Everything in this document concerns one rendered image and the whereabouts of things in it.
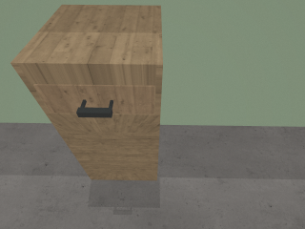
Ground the handle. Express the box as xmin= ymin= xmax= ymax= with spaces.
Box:
xmin=76 ymin=99 xmax=113 ymax=118

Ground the drawer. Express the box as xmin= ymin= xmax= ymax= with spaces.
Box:
xmin=33 ymin=84 xmax=154 ymax=115

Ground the cabinet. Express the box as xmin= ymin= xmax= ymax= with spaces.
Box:
xmin=10 ymin=5 xmax=163 ymax=181

